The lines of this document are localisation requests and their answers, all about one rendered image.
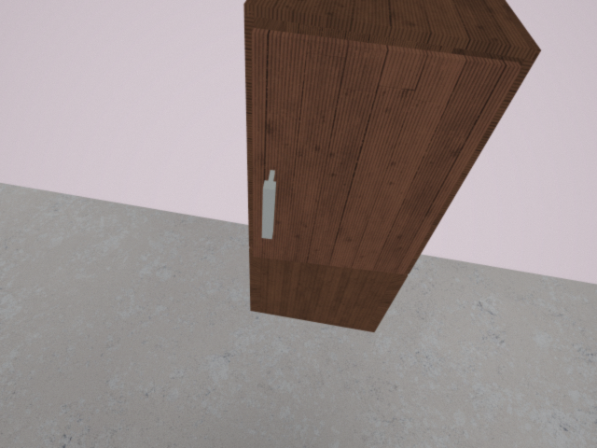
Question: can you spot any cupboard door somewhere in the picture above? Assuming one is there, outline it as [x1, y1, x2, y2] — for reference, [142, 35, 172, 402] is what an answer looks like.
[251, 28, 522, 274]

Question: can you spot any handle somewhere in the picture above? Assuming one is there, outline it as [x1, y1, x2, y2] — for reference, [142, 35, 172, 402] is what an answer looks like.
[262, 170, 276, 239]

